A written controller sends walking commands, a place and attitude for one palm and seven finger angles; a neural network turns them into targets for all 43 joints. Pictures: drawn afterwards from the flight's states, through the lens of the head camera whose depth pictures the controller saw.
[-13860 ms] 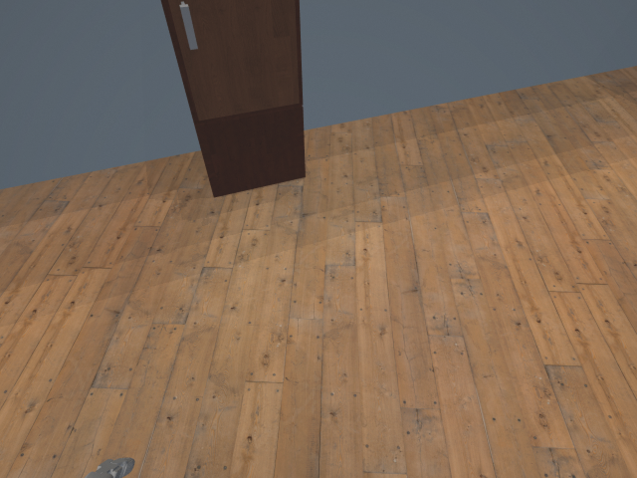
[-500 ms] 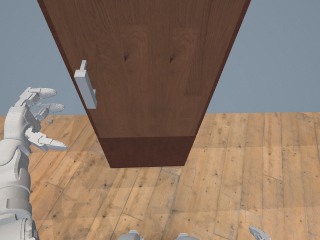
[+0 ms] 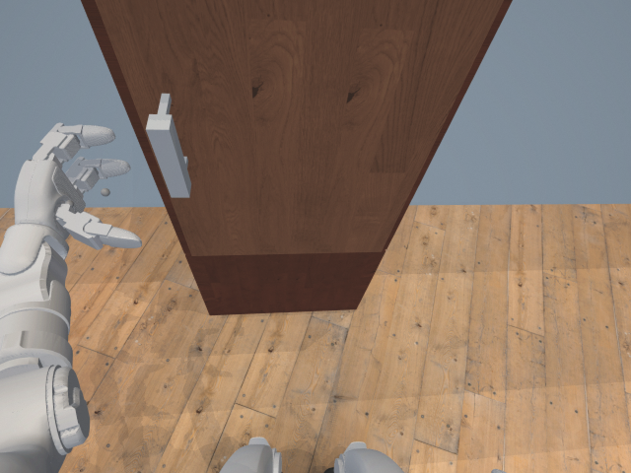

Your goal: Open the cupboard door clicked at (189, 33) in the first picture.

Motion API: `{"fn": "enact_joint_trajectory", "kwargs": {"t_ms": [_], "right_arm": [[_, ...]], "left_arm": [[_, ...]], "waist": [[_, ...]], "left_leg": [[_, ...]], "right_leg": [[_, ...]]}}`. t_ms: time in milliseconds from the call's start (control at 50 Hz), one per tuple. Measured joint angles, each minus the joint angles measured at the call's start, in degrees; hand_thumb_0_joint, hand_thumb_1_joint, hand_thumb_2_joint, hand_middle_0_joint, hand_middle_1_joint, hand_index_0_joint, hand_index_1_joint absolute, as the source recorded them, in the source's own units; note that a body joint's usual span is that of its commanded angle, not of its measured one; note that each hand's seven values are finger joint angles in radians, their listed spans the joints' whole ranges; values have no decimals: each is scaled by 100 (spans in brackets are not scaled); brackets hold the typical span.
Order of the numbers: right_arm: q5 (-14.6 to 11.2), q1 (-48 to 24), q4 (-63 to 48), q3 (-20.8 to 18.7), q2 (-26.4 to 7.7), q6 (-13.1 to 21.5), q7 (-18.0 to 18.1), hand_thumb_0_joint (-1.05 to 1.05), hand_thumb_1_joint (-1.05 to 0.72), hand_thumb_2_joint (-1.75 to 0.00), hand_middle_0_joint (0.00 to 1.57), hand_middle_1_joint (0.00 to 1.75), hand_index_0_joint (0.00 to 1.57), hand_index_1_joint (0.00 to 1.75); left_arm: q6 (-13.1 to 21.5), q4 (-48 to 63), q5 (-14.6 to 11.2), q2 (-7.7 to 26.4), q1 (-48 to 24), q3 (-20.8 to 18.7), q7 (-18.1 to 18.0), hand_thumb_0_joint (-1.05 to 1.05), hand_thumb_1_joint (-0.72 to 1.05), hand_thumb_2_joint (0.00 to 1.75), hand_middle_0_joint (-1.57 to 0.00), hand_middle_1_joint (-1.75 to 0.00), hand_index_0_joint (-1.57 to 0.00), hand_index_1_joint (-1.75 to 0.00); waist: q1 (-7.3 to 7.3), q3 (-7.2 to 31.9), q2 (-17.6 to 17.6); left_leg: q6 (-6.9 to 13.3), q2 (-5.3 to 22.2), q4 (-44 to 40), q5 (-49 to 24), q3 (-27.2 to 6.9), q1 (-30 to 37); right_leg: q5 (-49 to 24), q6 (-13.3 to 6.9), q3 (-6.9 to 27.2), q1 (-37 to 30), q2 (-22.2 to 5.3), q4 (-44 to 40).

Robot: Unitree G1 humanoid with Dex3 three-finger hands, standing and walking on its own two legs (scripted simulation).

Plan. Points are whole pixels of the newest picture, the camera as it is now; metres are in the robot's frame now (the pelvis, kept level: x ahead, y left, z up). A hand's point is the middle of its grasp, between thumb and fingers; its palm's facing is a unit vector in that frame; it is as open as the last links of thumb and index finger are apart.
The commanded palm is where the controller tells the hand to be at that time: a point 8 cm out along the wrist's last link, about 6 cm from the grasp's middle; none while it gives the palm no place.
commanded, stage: move the hooked fingers beside the handle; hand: left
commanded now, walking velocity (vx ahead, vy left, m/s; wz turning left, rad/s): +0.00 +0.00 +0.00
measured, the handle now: (173, 147) +0.52 +0.20 +0.07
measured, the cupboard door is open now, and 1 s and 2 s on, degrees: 0 0 0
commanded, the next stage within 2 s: slide the fingers in behind the handle in 1.98 s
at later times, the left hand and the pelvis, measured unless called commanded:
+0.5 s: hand (130, 172) +0.47 +0.25 +0.06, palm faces +0.06 -1.00 +0.01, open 14.0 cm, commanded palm +0.44 +0.29 +0.07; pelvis +0.01 +0.00 +0.00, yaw -2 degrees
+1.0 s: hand (117, 181) +0.45 +0.26 +0.07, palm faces +0.11 -0.99 +0.00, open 14.0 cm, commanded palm +0.43 +0.30 +0.07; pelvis +0.00 -0.01 -0.01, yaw -1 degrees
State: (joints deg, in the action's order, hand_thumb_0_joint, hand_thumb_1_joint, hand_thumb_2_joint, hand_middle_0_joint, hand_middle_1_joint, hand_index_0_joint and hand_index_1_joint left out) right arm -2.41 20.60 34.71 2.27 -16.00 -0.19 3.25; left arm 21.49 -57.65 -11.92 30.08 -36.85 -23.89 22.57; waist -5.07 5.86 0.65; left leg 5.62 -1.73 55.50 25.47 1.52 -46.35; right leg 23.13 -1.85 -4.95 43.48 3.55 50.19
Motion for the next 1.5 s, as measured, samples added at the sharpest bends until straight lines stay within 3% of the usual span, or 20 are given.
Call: {"fn": "enact_joint_trajectory", "kwargs": {"t_ms": [200,300,420,640,840,1020,1180,1340,1500], "right_arm": [[53,157,-5,57,13,-214,-40,1,-90,-90,20,30,20,30],[97,229,113,36,-3,-288,-63,1,-90,-90,20,30,20,30],[116,298,90,15,-15,-409,-106,1,-90,-90,20,30,20,30],[90,274,-68,14,51,-471,-134,1,-90,-90,20,30,20,30],[11,74,-36,17,-11,-482,-73,1,-90,-90,20,30,20,30],[41,-95,-149,42,9,-347,-51,1,-90,-90,20,30,20,30],[-18,52,-41,112,-25,-373,12,1,-90,-90,20,30,20,30],[59,152,54,63,-31,-354,-42,1,-90,-90,20,30,20,30],[67,270,-58,34,12,-452,-96,1,-90,-90,20,30,20,30]], "left_arm": [[21,-601,205,298,-485,-101,-152,-1,-50,30,-30,-120,-30,-120],[182,-654,215,296,-731,-36,-202,-1,-50,30,-30,-120,-30,-120],[37,-739,251,265,-822,-13,-237,-1,-50,30,-30,-120,-30,-120],[204,-370,284,251,-259,-369,-365,-1,-50,30,-30,-120,-30,-120],[14,-558,66,174,-391,111,-39,-1,-50,30,-30,-120,-30,-120],[246,-516,275,326,-387,-316,-248,-1,-50,30,-30,-120,-30,-120],[-27,-970,146,651,-759,-21,76,-1,-50,30,-30,-120,-30,-120],[143,-730,163,396,-759,-149,-66,-1,-50,30,-30,-120,-30,-120],[25,-538,314,379,-471,-282,-275,-1,-50,30,-30,-120,-30,-120]], "waist": [[-185,-4,2],[-204,-15,31],[-260,35,63],[-225,54,13],[-73,99,31],[-177,37,-65],[-192,0,-4],[-244,26,1],[-297,91,51]], "left_leg": [[35,27,117,41,27,-215],[28,26,178,61,-3,-330],[29,40,152,68,22,-370],[-19,127,102,117,65,-195],[-55,83,72,71,-54,-123],[-96,140,233,101,-29,-294],[-87,123,254,90,-109,-360],[-57,116,307,119,-37,-529],[-34,150,201,157,53,-369]], "right_leg": [[5,31,21,207,22,77],[16,39,-11,299,22,106],[19,34,18,355,37,89],[33,-24,77,218,127,45],[32,-69,-39,104,92,5],[53,-112,-28,302,136,185],[39,-111,-106,315,127,145],[65,-74,-40,517,112,235],[63,-39,67,388,151,126]]}}
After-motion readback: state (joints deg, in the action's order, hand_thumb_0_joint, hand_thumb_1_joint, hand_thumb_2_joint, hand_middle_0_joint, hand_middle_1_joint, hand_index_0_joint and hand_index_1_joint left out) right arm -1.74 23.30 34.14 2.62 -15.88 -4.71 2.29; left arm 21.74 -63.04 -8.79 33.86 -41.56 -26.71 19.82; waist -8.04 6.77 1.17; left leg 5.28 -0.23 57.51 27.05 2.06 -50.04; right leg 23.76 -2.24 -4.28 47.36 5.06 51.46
